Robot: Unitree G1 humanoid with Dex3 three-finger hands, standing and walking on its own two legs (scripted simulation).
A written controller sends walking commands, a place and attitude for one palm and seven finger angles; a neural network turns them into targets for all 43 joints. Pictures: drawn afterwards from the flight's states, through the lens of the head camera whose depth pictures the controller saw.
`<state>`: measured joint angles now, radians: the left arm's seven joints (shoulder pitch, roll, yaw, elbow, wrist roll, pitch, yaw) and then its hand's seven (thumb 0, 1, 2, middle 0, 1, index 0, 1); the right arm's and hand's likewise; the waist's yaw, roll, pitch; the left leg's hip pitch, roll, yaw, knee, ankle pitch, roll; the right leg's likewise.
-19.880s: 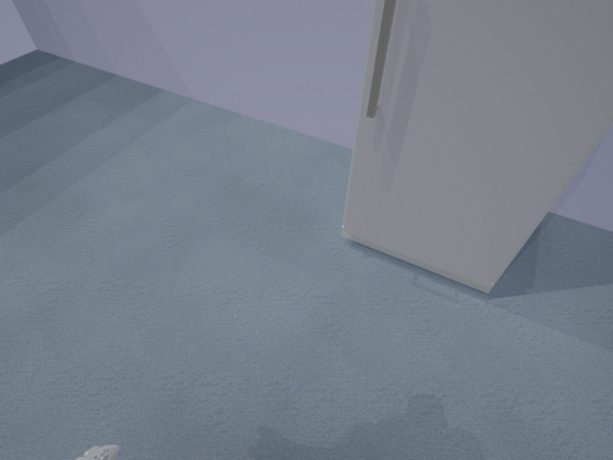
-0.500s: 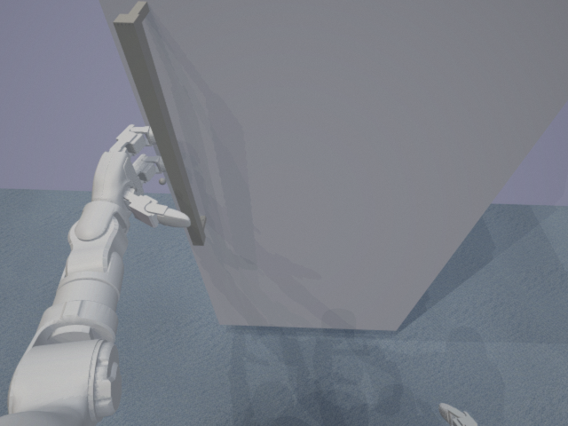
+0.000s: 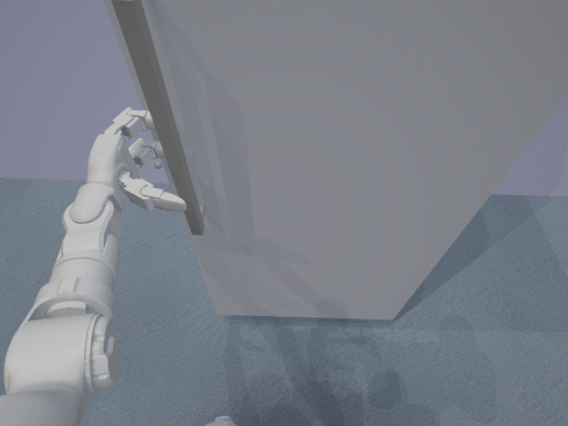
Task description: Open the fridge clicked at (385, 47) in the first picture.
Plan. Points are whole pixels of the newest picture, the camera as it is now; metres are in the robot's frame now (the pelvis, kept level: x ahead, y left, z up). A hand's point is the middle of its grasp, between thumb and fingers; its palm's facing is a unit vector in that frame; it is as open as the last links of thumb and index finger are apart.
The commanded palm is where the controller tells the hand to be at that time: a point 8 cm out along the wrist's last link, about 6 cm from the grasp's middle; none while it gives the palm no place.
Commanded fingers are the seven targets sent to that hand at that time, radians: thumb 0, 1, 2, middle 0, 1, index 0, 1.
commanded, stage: slide the fingers in behind the handle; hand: left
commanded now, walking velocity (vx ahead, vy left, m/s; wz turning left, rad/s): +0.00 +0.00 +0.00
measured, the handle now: (176, 141) +0.49 +0.16 +0.13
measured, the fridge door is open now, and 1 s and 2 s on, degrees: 0 0 0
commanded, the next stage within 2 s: move the hooked fingers beside the handle in 0.70 s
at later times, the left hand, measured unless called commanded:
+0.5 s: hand (161, 170) +0.44 +0.18 +0.11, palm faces -0.02 -1.00 +0.00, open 13.8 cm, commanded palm +0.42 +0.22 +0.12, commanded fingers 0.00 -0.50 0.30 -0.30 -1.20 -0.30 -1.20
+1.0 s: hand (178, 172) +0.44 +0.15 +0.11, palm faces -0.03 -1.00 -0.01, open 13.9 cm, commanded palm +0.41 +0.21 +0.12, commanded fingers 0.00 -0.50 0.30 -0.30 -1.20 -0.30 -1.20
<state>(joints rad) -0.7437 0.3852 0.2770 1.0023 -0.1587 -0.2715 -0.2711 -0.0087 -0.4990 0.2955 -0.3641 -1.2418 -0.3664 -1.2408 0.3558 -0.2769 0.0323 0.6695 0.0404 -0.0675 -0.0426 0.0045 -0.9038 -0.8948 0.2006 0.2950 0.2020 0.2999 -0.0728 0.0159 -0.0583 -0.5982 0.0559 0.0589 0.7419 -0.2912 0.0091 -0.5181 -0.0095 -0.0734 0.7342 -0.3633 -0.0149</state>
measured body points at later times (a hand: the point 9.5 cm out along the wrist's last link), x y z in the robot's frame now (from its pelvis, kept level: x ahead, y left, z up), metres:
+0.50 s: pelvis +0.01 +0.00 +0.00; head +0.05 +0.01 +0.45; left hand +0.44 +0.23 +0.12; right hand +0.10 -0.26 -0.11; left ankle +0.05 +0.12 -0.71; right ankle +0.00 -0.11 -0.71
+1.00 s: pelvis +0.01 +0.00 +0.00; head +0.05 -0.01 +0.45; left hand +0.44 +0.21 +0.11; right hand +0.11 -0.26 -0.11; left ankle +0.05 +0.12 -0.71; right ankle +0.00 -0.11 -0.71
